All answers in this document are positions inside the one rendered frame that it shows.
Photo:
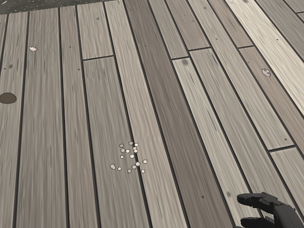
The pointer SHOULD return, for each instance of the robot right hand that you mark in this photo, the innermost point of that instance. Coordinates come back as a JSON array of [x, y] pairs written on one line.
[[285, 215]]

